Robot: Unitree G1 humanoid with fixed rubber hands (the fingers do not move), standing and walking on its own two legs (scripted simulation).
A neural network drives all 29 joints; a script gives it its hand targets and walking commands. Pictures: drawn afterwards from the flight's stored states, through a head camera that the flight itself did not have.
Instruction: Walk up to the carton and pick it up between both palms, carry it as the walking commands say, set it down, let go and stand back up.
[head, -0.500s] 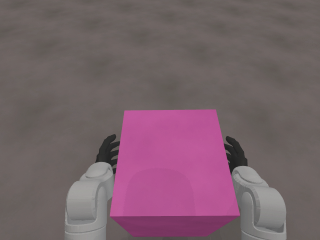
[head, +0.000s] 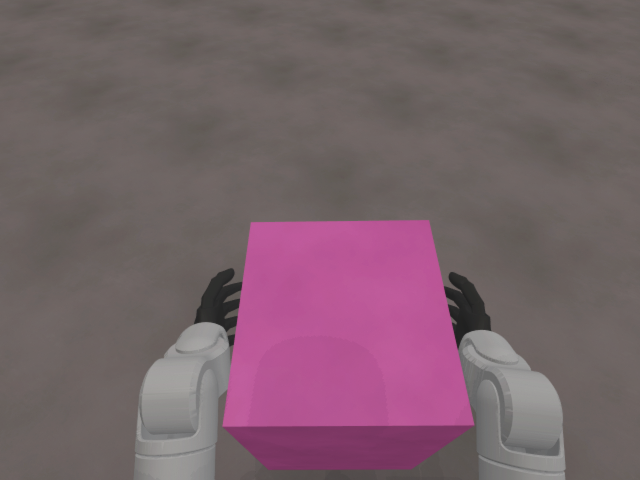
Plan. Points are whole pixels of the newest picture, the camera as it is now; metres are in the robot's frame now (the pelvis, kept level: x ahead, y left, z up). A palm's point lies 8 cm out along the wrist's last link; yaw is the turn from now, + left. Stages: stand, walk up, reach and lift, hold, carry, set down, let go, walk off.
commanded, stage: carry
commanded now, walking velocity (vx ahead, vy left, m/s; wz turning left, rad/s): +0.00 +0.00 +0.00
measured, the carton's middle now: (339, 359) +0.26 +0.00 +0.01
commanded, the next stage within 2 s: none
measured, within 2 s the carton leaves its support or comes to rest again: neither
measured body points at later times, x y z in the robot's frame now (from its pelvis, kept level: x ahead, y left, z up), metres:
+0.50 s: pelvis +0.00 +0.00 +0.00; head -0.01 +0.00 +0.45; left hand +0.27 +0.15 +0.06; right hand +0.27 -0.15 +0.07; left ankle +0.02 +0.12 -0.73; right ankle +0.03 -0.13 -0.73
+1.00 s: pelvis -0.04 +0.00 -0.02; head -0.03 +0.01 +0.43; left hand +0.22 +0.13 +0.06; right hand +0.19 -0.17 +0.06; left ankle +0.02 +0.12 -0.73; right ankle +0.03 -0.13 -0.73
